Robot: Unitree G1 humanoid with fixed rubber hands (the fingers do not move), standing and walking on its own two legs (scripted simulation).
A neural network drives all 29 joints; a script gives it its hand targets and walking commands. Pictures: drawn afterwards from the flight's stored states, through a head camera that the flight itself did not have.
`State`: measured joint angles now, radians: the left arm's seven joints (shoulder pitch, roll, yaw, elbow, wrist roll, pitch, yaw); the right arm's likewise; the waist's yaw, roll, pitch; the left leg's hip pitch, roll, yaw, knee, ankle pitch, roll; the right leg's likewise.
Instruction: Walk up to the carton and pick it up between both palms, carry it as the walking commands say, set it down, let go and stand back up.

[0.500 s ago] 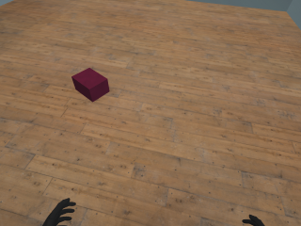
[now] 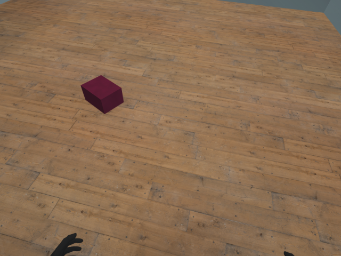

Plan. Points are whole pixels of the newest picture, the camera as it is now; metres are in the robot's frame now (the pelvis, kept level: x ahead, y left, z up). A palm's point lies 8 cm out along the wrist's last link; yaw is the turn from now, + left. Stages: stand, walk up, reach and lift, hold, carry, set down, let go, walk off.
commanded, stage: stand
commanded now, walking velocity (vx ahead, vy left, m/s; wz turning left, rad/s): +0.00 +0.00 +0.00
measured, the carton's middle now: (102, 94) +1.46 +0.61 -0.68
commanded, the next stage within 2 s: walk up in 0.32 s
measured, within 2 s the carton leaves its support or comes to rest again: neither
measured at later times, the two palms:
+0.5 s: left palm out of the picture +0.10 +0.27 -0.10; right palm out of the picture +0.09 -0.31 -0.09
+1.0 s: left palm out of the picture +0.09 +0.40 -0.14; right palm (219, 240) +0.19 -0.11 -0.08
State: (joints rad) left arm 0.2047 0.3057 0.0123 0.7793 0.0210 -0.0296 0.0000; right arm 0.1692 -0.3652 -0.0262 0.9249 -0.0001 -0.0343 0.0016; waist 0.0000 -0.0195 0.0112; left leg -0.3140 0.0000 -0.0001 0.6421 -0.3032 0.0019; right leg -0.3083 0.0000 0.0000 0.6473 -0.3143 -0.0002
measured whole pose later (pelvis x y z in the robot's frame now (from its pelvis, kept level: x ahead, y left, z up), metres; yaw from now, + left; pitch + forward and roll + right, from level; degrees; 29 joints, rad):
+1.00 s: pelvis +0.08 +0.13 +0.01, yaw +11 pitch +1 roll -5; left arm 0.27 0.31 0.03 0.88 0.05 0.00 -0.02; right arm 0.27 -0.23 -0.03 0.91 0.00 -0.02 0.05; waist 0.00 -0.06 -0.04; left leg -0.37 0.05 0.01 0.64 -0.30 0.04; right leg -0.37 -0.10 -0.06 1.05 -0.45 0.03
